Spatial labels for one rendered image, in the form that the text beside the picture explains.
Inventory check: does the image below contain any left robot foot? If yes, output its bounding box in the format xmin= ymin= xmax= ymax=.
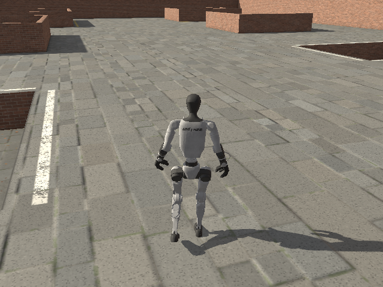
xmin=171 ymin=232 xmax=180 ymax=242

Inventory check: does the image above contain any robot right hand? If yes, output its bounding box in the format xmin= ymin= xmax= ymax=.
xmin=215 ymin=165 xmax=229 ymax=178

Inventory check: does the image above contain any robot left upper arm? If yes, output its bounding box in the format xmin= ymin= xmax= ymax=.
xmin=162 ymin=120 xmax=180 ymax=152

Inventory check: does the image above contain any robot right upper arm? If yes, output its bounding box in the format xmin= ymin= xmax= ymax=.
xmin=205 ymin=120 xmax=222 ymax=153

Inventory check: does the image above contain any robot left forearm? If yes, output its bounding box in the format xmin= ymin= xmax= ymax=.
xmin=156 ymin=143 xmax=167 ymax=161

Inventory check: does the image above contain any robot left hand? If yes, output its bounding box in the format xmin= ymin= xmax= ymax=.
xmin=155 ymin=160 xmax=169 ymax=170

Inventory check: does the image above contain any robot right forearm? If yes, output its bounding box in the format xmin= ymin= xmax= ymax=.
xmin=216 ymin=144 xmax=227 ymax=167

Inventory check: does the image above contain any robot left thigh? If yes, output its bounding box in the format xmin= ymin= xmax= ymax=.
xmin=171 ymin=166 xmax=183 ymax=204

